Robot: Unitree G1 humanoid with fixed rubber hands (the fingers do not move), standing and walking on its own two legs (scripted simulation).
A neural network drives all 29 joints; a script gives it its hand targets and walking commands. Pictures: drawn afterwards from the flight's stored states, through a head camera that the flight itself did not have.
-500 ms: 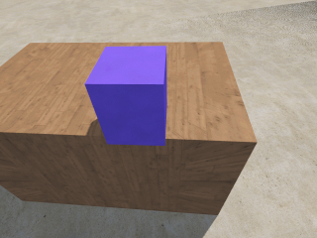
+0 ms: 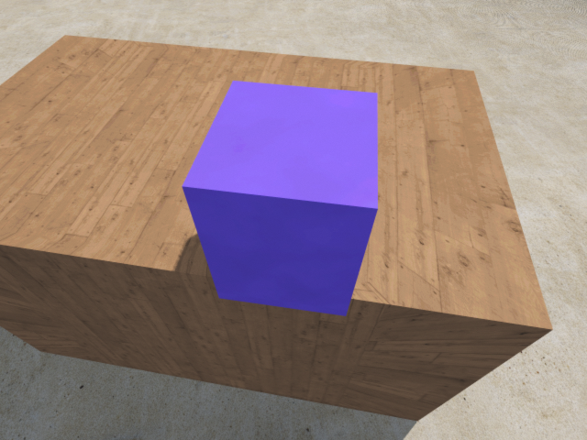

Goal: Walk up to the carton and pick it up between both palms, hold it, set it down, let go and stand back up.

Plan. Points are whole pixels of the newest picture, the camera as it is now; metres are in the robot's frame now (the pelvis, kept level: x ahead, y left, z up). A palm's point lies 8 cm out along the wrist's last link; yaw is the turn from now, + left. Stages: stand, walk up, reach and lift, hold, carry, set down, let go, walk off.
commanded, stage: walk up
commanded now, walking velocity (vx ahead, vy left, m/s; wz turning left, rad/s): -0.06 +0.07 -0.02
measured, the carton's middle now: (292, 203) +0.44 +0.04 +0.08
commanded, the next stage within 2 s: none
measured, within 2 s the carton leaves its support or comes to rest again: neither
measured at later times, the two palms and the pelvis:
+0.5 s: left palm out of the picture -0.17 +0.23 -0.10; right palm out of the picture -0.02 -0.25 -0.12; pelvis -0.08 +0.00 +0.02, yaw -3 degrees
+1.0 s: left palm out of the picture -0.09 +0.26 -0.13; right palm out of the picture -0.03 -0.17 -0.12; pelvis -0.05 +0.04 +0.02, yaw +0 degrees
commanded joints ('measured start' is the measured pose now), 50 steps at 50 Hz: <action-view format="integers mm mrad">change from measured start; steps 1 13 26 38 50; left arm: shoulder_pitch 77 -8 -53 257 78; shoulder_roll -3 70 152 148 1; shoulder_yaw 15 56 32 30 16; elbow -24 -69 -68 36 19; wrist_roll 12 11 16 17 6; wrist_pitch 48 116 2 -5 39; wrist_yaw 4 17 -9 1 -28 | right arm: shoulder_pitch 106 -46 164 -2 95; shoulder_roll -87 -134 -49 17 -15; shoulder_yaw -15 -26 -34 32 60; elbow -29 -134 -53 -85 -35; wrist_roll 7 -17 -27 -9 -4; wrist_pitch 10 81 61 19 -36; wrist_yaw -14 -33 52 1 -29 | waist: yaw -23 -30 -129 74 18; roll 78 180 0 -181 146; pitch -221 -170 -19 -72 -20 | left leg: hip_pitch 227 33 -248 -75 219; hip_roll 338 271 -21 44 238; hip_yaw -273 -227 -149 -6 -105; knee -171 -289 700 -47 -210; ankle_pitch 576 -152 -25 -234 562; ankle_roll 142 157 -102 -122 43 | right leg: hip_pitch -153 -94 -81 186 -165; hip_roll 20 48 -170 -199 42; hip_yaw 85 -10 192 195 56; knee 430 142 -711 -490 -73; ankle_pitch -139 -72 -38 343 88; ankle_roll -14 -9 -55 -164 8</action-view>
